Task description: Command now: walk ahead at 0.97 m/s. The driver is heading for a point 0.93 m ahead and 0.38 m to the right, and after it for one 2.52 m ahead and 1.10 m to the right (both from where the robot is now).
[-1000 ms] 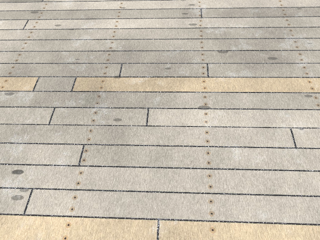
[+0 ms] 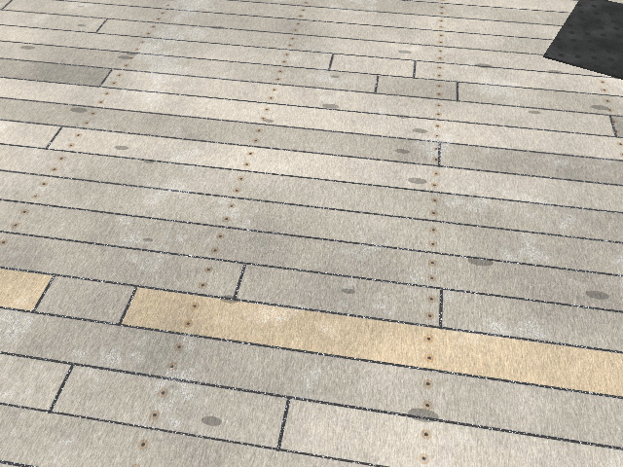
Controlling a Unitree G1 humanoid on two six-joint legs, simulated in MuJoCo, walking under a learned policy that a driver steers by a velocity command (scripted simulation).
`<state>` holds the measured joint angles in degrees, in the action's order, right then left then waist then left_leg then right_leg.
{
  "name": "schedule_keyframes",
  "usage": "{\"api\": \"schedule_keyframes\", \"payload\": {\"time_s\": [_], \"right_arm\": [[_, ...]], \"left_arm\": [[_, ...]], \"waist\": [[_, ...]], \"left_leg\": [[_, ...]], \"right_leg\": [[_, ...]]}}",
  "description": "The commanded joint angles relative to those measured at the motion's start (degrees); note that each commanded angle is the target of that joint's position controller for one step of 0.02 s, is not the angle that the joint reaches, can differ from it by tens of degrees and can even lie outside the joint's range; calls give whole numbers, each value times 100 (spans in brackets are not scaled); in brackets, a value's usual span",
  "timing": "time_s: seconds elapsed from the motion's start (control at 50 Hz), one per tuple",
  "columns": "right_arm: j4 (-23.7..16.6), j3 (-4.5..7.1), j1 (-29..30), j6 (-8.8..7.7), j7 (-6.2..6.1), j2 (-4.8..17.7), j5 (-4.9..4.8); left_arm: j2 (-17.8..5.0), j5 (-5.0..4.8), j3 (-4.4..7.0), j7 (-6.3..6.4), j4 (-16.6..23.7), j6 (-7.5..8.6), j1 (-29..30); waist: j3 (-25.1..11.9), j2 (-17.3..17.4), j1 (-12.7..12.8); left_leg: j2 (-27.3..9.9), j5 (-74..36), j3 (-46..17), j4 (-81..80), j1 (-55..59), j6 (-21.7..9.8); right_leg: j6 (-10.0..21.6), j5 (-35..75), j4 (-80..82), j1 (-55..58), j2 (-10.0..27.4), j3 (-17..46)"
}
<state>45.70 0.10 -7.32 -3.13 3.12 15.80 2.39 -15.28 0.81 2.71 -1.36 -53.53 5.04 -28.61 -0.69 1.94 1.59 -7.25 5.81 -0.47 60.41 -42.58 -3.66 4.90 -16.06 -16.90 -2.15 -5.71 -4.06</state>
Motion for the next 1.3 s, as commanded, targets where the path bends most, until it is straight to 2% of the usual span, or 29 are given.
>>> {"api": "schedule_keyframes", "payload": {"time_s": [0.02,0.12,0.18,0.2,0.22,0.24,0.26,0.3,0.36,0.4,0.5,0.54,0.6,0.64,0.66,0.68,0.7,0.74,0.78,0.88,0.98,1.02,1.06,1.08,1.1,1.12,1.16,1.22,1.3], "right_arm": [[-575,-39,827,-78,86,224,-46],[-803,-37,1308,-108,21,279,-60],[-414,222,-392,-133,-227,874,-48],[-129,334,-1528,-163,-332,1134,1],[-75,505,-2216,-195,-444,1672,221],[-86,567,-2019,-175,-362,1784,211],[-140,518,-1439,-173,-308,1247,143],[-12,397,-989,-255,-289,640,126],[336,284,-1138,-361,-282,247,-24],[422,290,-1104,-450,-240,260,-124],[412,334,-845,-569,-279,531,-92],[464,358,-1218,-541,-337,740,-130],[270,523,-1168,-238,-461,1331,-76],[92,595,-835,-45,-445,1431,-13],[-32,448,-681,-73,-329,718,-15],[-789,313,-1224,-210,-281,368,-95],[-912,250,-751,-390,-302,585,-47],[-888,222,-249,-458,-325,665,7],[-826,158,-302,-216,-331,558,203],[-1463,-16,997,-1,-199,250,98],[-1736,-39,1473,-63,-211,313,-67],[-1583,96,848,-87,-297,645,-75],[-1097,375,-1193,-127,-475,1215,-131],[-882,524,-2388,-151,-598,1574,29],[-986,569,-1869,-160,-546,1895,210],[-1112,587,-1125,-99,-480,1433,152],[-891,394,-858,-93,-399,621,102],[-244,307,-1434,-255,-302,406,27],[-72,357,-1460,-333,-249,645,-158]], "left_arm": [[-553,-105,87,-12,416,262,448],[-929,-136,120,73,159,267,-38],[-1396,87,205,200,57,77,-14],[-1283,125,189,220,109,41,170],[-477,44,24,173,359,86,-143],[-115,-302,-58,93,556,118,-572],[-676,-219,52,163,588,66,330],[-572,-122,50,85,694,-7,1023],[-145,49,8,-80,886,-321,1122],[-73,73,-26,-166,1179,-456,1605],[-186,35,-117,-338,1670,-458,2592],[-273,56,-102,-373,1692,-409,2810],[-696,-15,64,-271,1339,-353,1480],[-1191,-24,375,-73,686,-389,-593],[-1522,-131,526,48,682,-484,-56],[-2219,101,609,26,980,-550,429],[-2043,118,638,87,1172,-563,425],[-1402,50,497,167,924,-414,583],[-1065,-42,355,195,939,-215,852],[-1081,-72,350,131,979,-23,655],[-1241,-141,445,84,850,-48,286],[-1419,-124,487,125,895,-46,470],[-1689,-34,533,76,1023,-3,1043],[-959,5,341,71,1192,62,1172],[-258,-302,109,78,1542,27,403],[-744,-122,89,155,1383,-89,591],[-819,134,102,8,1334,-148,1273],[-366,239,-63,-168,1638,-207,1680],[-507,330,-210,-249,2233,-173,2694]], "waist": [[1138,-149,-209],[807,-293,-51],[-536,-734,-877],[-1042,-677,-1430],[-1940,387,-1248],[-2854,1795,-750],[-1839,725,-810],[-494,-209,-612],[114,52,-172],[482,173,-69],[958,21,120],[910,-98,41],[-83,423,829],[-1004,222,1671],[-295,-1182,1163],[-1226,-2002,230],[-1428,-877,514],[-107,365,106],[308,524,-280],[669,179,-45],[293,-448,379],[-160,-457,55],[-1152,-457,-1160],[-1811,229,-1497],[-2572,2270,-595],[-1853,1386,-535],[-464,20,-497],[121,245,-246],[563,238,-27]], "left_leg": [[4,-1278,345,-1505,494,53],[524,-1702,565,-2887,1500,-128],[1082,267,467,-2856,3356,-237],[632,531,144,-2845,4805,-271],[-1041,2782,-1801,-2933,6309,-434],[-2112,4004,-4899,-4262,7109,-985],[-1653,4042,-4196,-4501,6393,-744],[-1311,1924,-2373,-4596,4760,-511],[-993,997,-859,-4965,3717,-252],[-937,327,-67,-5230,3475,-128],[-349,-1220,1644,-5720,3141,47],[-397,-3381,1849,-5426,3833,93],[-671,-6473,1811,-3301,4660,125],[-627,-5255,1531,-43,3618,107],[533,424,1415,2281,1982,294],[1120,2358,371,3859,-294,593],[813,1867,-425,3672,-891,494],[291,1392,-484,2363,-464,460],[46,1441,-450,1691,394,582],[75,208,9,-863,878,823],[599,-1161,76,-2667,1709,549],[887,-730,-11,-3029,2778,455],[713,190,-132,-2913,4918,344],[-436,2084,-1250,-2889,6245,197],[-2113,3396,-4713,-4212,7073,-381],[-1873,4593,-5058,-4588,6280,-510],[-1169,3004,-3260,-4596,4631,-531],[-665,1626,-2216,-4774,3687,-575],[-451,662,-1571,-5375,3216,-780]], "right_leg": [[641,649,1879,-1531,1116,675],[541,4051,1560,34,1427,673],[360,6420,-1191,720,1562,833],[336,5304,-2813,-208,1353,763],[333,2470,-5042,-1776,844,572],[234,-876,-6595,-3263,168,893],[364,-283,-6725,-3852,625,984],[338,259,-6158,-3786,1056,901],[197,203,-5950,-3636,1359,832],[107,468,-5700,-4027,1484,656],[279,2019,-3393,-3400,1209,-142],[461,2165,-2795,-3060,804,-651],[702,1312,-2707,-1657,166,-823],[946,406,-2391,785,-71,-240],[1155,50,-1867,993,504,1033],[2382,199,-851,2578,1766,4469],[2407,-955,242,2616,2091,5521],[1807,-412,388,743,1729,4525],[1569,1061,229,-696,1115,3308],[1355,1792,662,-1765,479,2546],[836,3505,263,-790,595,2670],[553,4694,-564,-474,565,2735],[324,4768,-2890,-950,373,2605],[301,2227,-4831,-1896,42,2201],[110,-1284,-6331,-3397,-495,1533],[203,-653,-6623,-4069,124,1273],[149,61,-6069,-3888,530,1077],[86,-208,-5459,-3782,611,1357],[-204,415,-3835,-4114,1001,794]]}}
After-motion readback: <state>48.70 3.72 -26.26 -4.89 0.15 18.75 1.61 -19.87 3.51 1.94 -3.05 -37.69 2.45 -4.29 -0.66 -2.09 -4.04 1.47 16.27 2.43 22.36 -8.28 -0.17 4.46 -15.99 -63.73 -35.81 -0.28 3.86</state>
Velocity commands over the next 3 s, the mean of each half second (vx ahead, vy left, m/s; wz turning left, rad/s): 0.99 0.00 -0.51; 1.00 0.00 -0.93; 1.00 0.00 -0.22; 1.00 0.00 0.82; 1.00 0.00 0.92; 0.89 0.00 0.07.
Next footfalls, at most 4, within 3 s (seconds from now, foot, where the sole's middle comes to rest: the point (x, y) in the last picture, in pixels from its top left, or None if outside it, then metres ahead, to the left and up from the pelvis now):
0.20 left None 0.43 0.11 -0.78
0.66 right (409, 354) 0.80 -0.18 -0.78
1.08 left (444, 222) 1.25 -0.32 -0.78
1.48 right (593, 225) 1.25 -0.75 -0.78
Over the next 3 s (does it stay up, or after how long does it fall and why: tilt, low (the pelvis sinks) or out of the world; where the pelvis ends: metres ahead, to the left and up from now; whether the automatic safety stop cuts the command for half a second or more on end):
stays up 2.45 -1.00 0.00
